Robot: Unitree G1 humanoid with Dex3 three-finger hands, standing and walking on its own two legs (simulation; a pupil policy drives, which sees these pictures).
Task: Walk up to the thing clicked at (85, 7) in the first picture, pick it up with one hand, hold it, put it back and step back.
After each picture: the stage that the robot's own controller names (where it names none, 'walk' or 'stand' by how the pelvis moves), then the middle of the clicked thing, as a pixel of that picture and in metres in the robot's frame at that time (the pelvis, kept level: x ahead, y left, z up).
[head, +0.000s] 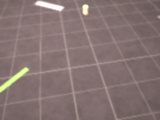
stand; (85, 9) +2.25 -0.02 -0.72
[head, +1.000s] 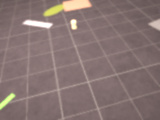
walk; (73, 24) +2.08 +0.28 -0.69
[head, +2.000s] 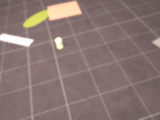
walk; (59, 43) +1.42 +0.43 -0.72
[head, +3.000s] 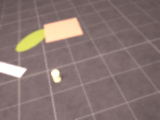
walk; (56, 76) +0.97 +0.38 -0.72
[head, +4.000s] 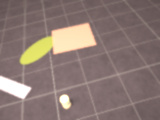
walk; (65, 101) +0.63 +0.28 -0.71
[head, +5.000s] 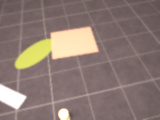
stand; (64, 116) +0.48 +0.22 -0.70
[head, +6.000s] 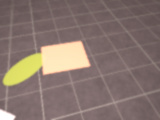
stand; out of the picture +0.40 +0.21 -0.72
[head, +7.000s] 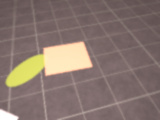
stand; out of the picture +0.39 +0.21 -0.72
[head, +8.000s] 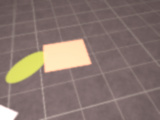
stand; out of the picture +0.42 +0.23 -0.73
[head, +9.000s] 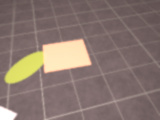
stand; out of the picture +0.40 +0.22 -0.73
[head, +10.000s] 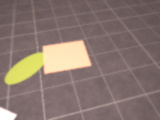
go down; out of the picture +0.40 +0.22 -0.73
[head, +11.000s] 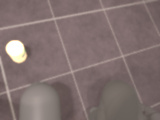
go down; (17, 52) +0.48 +0.27 -0.32
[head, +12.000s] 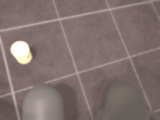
approach; (22, 53) +0.47 +0.27 -0.30
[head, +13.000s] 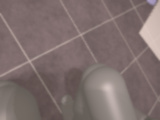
close in; out of the picture +0.46 +0.31 -0.23
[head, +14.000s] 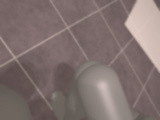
close; out of the picture +0.45 +0.33 -0.23
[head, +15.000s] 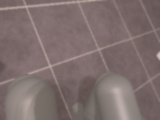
lift; out of the picture +0.38 +0.31 -0.17
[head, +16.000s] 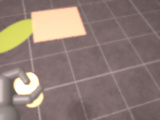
lift; (30, 91) +0.33 +0.19 +0.00
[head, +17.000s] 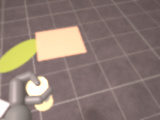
hold; (40, 94) +0.33 +0.17 -0.01
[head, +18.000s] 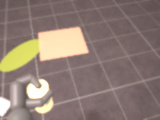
hold; (40, 96) +0.32 +0.17 -0.02
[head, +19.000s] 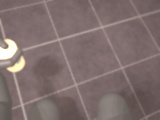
crouch; (10, 56) +0.45 +0.24 -0.10
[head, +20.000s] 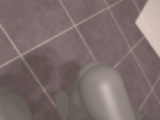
lower; out of the picture +0.43 +0.31 -0.23
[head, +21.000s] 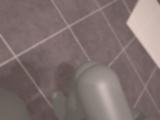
lower; out of the picture +0.43 +0.32 -0.23
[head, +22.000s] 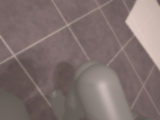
lower; out of the picture +0.44 +0.33 -0.23
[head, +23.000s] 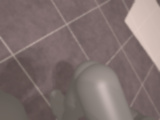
lower; out of the picture +0.44 +0.33 -0.23
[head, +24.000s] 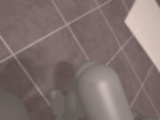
loosen; out of the picture +0.44 +0.33 -0.23
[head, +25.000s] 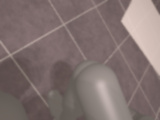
withdraw; out of the picture +0.44 +0.32 -0.24
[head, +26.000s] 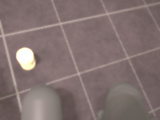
walk; (26, 59) +0.47 +0.26 -0.31
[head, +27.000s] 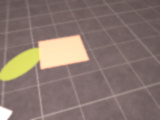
stand; out of the picture +0.40 +0.20 -0.65
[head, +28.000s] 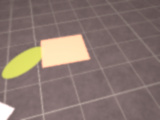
stand; out of the picture +0.42 +0.22 -0.67
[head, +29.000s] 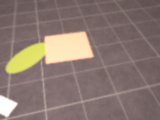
stand; out of the picture +0.41 +0.21 -0.68
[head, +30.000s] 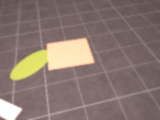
walk; out of the picture +0.43 +0.21 -0.72
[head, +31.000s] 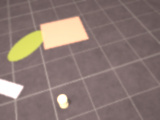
walk; (63, 101) +0.57 +0.23 -0.71
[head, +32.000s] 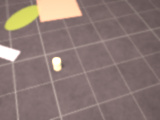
walk; (57, 64) +0.87 +0.22 -0.70
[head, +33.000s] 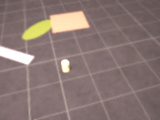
stand; (65, 66) +1.05 +0.24 -0.71
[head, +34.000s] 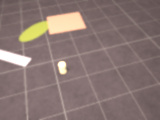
stand; (62, 67) +1.05 +0.25 -0.73
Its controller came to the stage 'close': yes
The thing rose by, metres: 0.70
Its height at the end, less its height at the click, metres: +0.00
